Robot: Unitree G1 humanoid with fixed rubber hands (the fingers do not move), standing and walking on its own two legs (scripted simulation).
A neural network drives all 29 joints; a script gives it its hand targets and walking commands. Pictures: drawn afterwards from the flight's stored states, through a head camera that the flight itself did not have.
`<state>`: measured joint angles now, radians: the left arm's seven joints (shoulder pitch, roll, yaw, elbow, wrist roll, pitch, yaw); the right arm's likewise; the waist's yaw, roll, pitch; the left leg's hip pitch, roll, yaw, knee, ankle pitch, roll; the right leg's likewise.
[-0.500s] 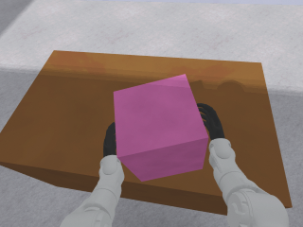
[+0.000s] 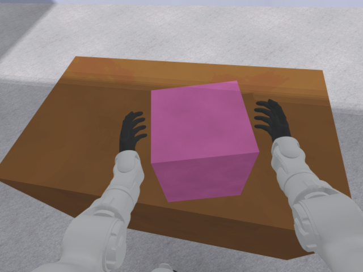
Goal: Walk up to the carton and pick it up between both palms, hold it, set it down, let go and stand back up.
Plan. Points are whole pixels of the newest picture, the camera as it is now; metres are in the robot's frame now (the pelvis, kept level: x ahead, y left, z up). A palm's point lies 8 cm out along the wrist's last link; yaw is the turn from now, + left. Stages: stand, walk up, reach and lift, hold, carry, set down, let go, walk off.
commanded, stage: set down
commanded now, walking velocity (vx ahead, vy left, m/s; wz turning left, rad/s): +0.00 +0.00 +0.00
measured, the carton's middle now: (199, 146) +0.44 +0.04 -0.04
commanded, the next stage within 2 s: none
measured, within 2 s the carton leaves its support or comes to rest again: neither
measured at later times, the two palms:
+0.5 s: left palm (134, 166) +0.35 +0.18 -0.01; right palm (287, 157) +0.41 -0.17 -0.01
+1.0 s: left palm (124, 188) +0.29 +0.19 -0.01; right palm (300, 182) +0.34 -0.19 +0.00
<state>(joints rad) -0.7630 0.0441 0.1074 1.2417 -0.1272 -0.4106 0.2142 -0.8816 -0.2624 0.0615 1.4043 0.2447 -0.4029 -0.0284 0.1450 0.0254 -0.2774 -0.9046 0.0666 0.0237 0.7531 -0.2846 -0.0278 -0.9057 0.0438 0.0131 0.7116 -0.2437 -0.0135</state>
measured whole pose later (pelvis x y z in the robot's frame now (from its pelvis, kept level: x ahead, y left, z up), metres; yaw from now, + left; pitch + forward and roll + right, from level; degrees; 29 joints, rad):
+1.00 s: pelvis -0.03 -0.02 +0.00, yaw +3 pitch +14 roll +1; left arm -0.42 0.10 0.03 0.97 -0.16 -0.36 0.16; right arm -0.50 -0.26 0.14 1.09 0.34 -0.39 0.05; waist 0.04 -0.02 -0.15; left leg -0.74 0.04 -0.02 0.77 -0.27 -0.05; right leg -0.75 0.02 -0.03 0.79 -0.28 -0.04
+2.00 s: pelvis +0.01 -0.01 +0.03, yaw +2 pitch +6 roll +1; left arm 0.05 0.11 -0.01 0.69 -0.14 -0.39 0.14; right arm -0.02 -0.26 0.10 0.91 0.30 -0.58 0.11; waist 0.02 0.00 -0.04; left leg -0.41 0.03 0.03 0.55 -0.24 -0.03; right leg -0.45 0.01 0.02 0.60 -0.26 -0.02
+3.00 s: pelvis +0.03 +0.02 +0.04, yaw +1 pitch -4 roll +0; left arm 0.24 0.14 -0.06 0.55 -0.02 -0.14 0.11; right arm 0.16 -0.21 0.01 0.81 0.13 -0.36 0.09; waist 0.03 -0.01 0.05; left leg -0.09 0.03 0.04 0.41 -0.25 -0.01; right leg -0.10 0.01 0.03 0.40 -0.22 0.00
